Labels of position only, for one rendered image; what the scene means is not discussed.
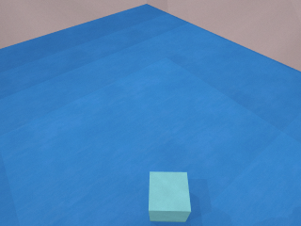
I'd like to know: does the carton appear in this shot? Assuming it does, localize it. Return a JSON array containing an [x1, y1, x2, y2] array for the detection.
[[149, 171, 191, 222]]

